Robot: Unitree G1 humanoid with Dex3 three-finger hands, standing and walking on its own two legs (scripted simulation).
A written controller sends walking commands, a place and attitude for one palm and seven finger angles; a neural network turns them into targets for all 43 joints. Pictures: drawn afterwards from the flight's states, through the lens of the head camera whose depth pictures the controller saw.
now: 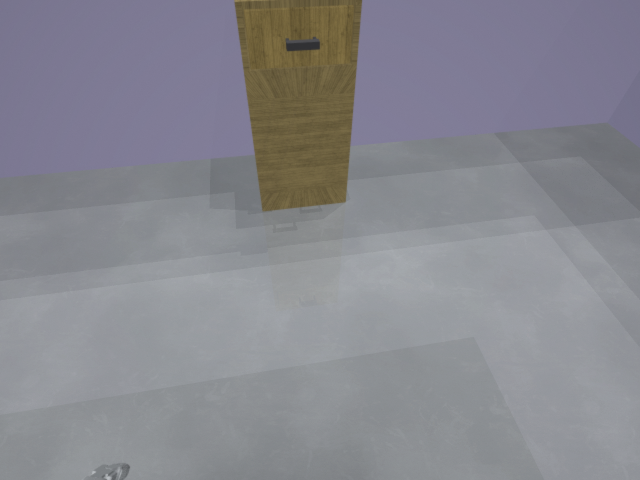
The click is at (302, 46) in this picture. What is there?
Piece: drawer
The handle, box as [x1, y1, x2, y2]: [286, 37, 319, 50]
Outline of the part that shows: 319,41 315,37 313,37 312,39 289,40 288,38 286,38 286,48 287,50 317,49 319,48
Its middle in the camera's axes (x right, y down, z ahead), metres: -0.06 -0.64 +1.26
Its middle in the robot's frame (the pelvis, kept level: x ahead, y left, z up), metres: +1.37 +0.13 -0.02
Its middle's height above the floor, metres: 0.76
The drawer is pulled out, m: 0.00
